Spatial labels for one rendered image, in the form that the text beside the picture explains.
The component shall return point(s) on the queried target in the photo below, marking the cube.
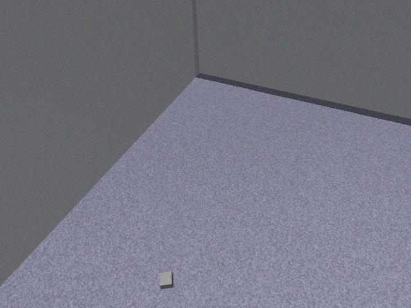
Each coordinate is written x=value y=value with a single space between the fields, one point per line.
x=166 y=280

